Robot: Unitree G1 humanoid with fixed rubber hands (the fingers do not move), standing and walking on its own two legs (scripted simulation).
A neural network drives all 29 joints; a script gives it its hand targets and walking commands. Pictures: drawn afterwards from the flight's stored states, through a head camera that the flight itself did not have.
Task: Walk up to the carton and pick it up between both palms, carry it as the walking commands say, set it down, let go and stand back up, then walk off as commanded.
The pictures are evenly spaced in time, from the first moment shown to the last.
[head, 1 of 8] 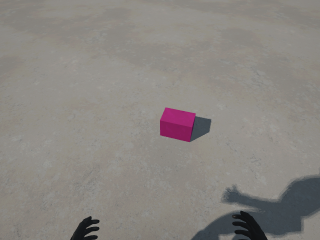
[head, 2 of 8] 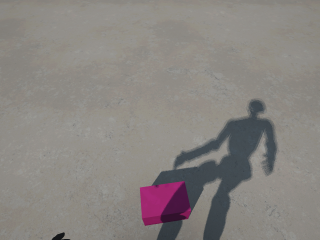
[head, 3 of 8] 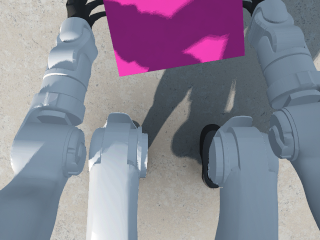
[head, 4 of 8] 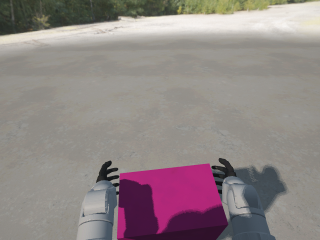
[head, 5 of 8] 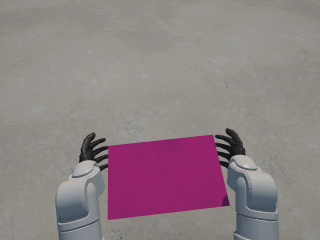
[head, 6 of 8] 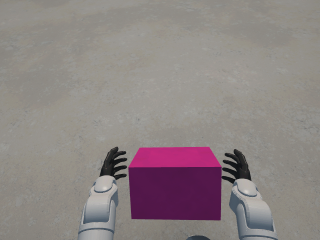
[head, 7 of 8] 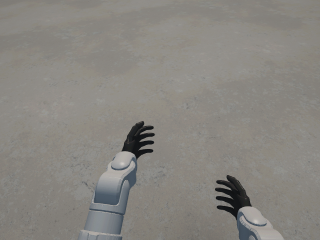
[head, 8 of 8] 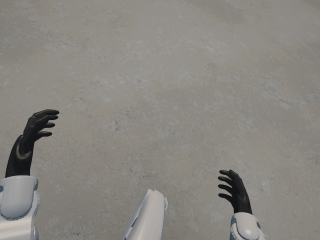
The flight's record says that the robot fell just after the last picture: yes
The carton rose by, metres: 0.67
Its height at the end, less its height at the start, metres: +0.00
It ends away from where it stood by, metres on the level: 9.31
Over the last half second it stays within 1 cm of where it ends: yes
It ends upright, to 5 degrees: no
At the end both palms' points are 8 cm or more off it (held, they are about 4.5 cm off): yes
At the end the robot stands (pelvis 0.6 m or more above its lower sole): yes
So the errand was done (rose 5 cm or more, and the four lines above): no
